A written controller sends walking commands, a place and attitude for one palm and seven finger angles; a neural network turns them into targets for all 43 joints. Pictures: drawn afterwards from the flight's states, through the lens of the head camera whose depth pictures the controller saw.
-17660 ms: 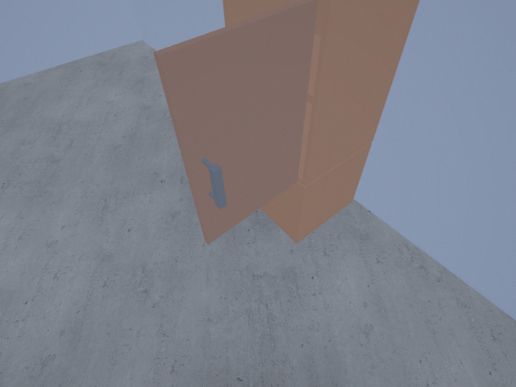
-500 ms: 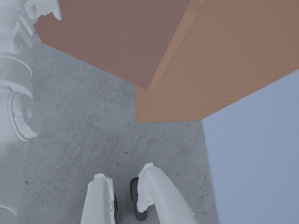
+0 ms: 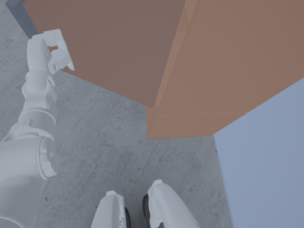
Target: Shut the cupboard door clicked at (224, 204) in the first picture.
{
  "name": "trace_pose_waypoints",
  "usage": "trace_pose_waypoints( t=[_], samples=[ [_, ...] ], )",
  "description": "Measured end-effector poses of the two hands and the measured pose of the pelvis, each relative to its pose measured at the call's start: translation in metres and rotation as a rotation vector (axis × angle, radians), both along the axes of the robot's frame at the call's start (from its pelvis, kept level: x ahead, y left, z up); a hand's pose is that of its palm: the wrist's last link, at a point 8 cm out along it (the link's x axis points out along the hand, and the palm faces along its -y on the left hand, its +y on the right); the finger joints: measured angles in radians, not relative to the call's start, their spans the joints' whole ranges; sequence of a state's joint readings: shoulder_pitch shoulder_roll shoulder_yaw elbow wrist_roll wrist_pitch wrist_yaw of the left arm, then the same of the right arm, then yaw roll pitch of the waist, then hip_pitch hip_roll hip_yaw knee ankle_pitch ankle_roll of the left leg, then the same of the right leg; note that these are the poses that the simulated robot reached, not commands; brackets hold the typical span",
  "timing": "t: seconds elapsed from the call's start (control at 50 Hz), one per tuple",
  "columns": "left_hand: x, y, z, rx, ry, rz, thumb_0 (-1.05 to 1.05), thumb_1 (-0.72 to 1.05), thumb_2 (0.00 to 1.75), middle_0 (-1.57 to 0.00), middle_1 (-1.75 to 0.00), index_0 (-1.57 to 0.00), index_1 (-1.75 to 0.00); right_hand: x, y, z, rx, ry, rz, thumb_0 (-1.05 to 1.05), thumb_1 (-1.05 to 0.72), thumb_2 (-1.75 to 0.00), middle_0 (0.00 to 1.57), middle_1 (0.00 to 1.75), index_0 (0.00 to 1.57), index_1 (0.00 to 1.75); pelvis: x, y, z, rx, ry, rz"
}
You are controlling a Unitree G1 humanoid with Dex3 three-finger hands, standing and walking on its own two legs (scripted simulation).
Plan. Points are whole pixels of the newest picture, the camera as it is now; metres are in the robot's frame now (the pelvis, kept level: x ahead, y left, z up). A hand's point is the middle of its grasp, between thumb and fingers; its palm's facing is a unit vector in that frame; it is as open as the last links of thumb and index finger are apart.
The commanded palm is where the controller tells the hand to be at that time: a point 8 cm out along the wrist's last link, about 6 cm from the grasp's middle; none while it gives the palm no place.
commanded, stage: pull the fist back off the door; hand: left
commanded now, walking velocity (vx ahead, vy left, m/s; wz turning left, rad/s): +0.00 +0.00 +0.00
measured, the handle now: (32, 21) +0.65 +0.22 +0.04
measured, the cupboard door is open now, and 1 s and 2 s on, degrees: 63 63 63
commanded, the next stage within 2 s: draw the hand back to the body in 0.26 s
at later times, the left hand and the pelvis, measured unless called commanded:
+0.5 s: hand (62, 71) +0.49 +0.15 +0.05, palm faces +0.02 -1.00 -0.03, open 3.1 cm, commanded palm +0.45 +0.19 +0.07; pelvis +0.00 +0.00 +0.01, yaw +1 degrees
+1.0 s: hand out of the picture +0.34 +0.20 +0.15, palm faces +0.07 -0.99 -0.15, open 3.1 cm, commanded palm +0.31 +0.26 +0.18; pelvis +0.03 +0.02 +0.09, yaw +2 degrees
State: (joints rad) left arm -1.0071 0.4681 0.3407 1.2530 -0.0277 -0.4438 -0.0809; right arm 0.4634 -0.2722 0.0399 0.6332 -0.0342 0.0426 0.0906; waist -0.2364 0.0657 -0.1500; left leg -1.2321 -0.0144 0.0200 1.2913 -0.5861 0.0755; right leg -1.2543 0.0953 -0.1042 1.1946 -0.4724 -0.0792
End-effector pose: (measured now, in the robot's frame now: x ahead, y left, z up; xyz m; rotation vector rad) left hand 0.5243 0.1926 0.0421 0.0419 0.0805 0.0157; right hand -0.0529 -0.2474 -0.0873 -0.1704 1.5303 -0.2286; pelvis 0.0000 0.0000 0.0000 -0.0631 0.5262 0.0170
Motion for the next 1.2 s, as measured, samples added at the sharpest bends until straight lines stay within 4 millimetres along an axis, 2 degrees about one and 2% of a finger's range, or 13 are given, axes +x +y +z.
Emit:
trace_pose_waypoints(
  t=[0.12,0.2,0.3,0.36,0.44,0.54,0.62,0.7,0.86,0.94,1.08,1.2],
  samples=[
    [-0.029,-0.001,-0.013,-0.027,-0.018,-0.006,0.01,0.90,0.90,-1.29,-1.50,-1.29,-1.50,0.045,-0.020,-0.001,-0.045,-0.078,0.062,0.01,-0.90,-0.90,0.20,0.30,0.21,0.30,0.002,0.000,0.003,0.004,-0.017,0.014],
    [-0.041,-0.004,-0.009,-0.026,-0.055,-0.006,0.02,0.90,0.90,-1.30,-1.50,-1.30,-1.50,0.077,-0.026,-0.003,-0.059,-0.149,0.098,0.01,-0.91,-0.90,0.20,0.29,0.20,0.30,0.003,0.000,0.004,0.006,-0.032,0.020],
    [-0.044,-0.001,-0.002,-0.002,-0.059,0.001,0.02,0.90,0.90,-1.30,-1.50,-1.30,-1.50,0.109,-0.024,-0.007,-0.055,-0.230,0.124,0.01,-0.91,-0.90,0.20,0.29,0.20,0.30,0.003,-0.001,0.004,0.010,-0.046,0.026],
    [-0.043,0.002,0.001,0.002,-0.058,0.001,0.02,0.90,0.90,-1.30,-1.50,-1.30,-1.50,0.117,-0.019,-0.010,-0.043,-0.254,0.130,0.01,-0.91,-0.90,0.20,0.29,0.20,0.30,0.001,-0.001,0.003,0.011,-0.048,0.028],
    [-0.043,0.004,0.003,-0.012,-0.060,0.000,0.02,0.90,0.90,-1.30,-1.50,-1.30,-1.50,0.117,-0.012,-0.014,-0.024,-0.254,0.123,0.01,-0.91,-0.90,0.20,0.29,0.20,0.30,0.000,-0.001,0.003,0.013,-0.047,0.025],
    [-0.064,0.013,0.019,0.002,-0.093,-0.010,0.02,0.90,0.90,-1.29,-1.50,-1.29,-1.50,0.109,-0.002,-0.009,0.018,-0.248,0.070,0.01,-0.91,-0.90,0.20,0.29,0.20,0.30,0.005,0.002,0.015,0.019,-0.074,0.005],
    [-0.095,0.021,0.042,0.019,-0.071,-0.017,0.02,0.90,0.90,-1.29,-1.50,-1.29,-1.50,0.110,0.008,0.007,0.055,-0.263,0.048,0.01,-0.91,-0.90,0.20,0.29,0.20,0.30,0.013,0.004,0.035,0.028,-0.132,-0.003],
    [-0.121,0.034,0.062,-0.003,-0.058,0.021,0.02,0.90,0.90,-1.30,-1.50,-1.30,-1.50,0.124,0.012,0.028,0.053,-0.316,0.072,0.01,-0.90,-0.90,0.20,0.30,0.21,0.30,0.017,0.004,0.053,0.035,-0.193,0.005],
    [-0.163,0.052,0.093,-0.003,-0.117,-0.020,0.01,0.90,0.90,-1.29,-1.49,-1.29,-1.49,0.179,0.002,0.067,-0.018,-0.509,0.140,0.01,-0.90,-0.90,0.20,0.30,0.21,0.30,0.019,0.007,0.071,0.030,-0.280,0.026],
    [-0.189,0.056,0.107,0.048,-0.095,-0.018,0.01,0.90,0.90,-1.25,-1.44,-1.25,-1.45,0.210,0.006,0.085,-0.035,-0.611,0.149,0.01,-0.90,-0.90,0.20,0.29,0.20,0.30,0.022,0.012,0.080,0.036,-0.328,0.022],
    [-0.231,0.077,0.136,0.164,-0.036,0.147,0.02,0.90,0.90,-1.10,-1.29,-1.10,-1.29,0.264,0.037,0.118,-0.016,-0.757,0.182,0.01,-0.91,-0.90,0.20,0.29,0.20,0.30,0.029,0.019,0.099,0.043,-0.420,0.030],
    [-0.262,0.100,0.171,0.222,-0.065,0.257,0.02,0.90,0.90,-0.95,-1.12,-0.95,-1.12,0.292,0.069,0.137,0.044,-0.842,0.248,0.01,-0.90,-0.90,0.20,0.29,0.20,0.30,0.037,0.024,0.111,0.045,-0.486,0.051]
  ],
)
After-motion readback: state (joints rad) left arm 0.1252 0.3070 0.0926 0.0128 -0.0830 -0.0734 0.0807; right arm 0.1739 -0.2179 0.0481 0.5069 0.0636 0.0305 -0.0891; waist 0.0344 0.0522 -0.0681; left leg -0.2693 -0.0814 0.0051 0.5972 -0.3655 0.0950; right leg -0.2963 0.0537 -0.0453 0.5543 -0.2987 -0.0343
